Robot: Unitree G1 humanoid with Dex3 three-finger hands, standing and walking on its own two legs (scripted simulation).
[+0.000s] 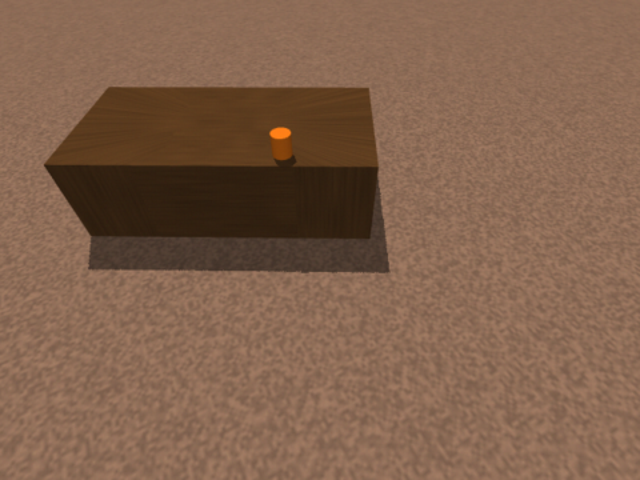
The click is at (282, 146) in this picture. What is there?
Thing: squat round
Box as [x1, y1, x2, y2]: [270, 127, 292, 159]
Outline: 275,128 270,132 272,155 277,159 286,159 290,157 292,154 290,131 282,127
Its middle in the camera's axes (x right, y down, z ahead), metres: -0.16 -0.36 +1.44
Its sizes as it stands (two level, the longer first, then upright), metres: 0.077 0.077 0.092
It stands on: a support 0.39 m high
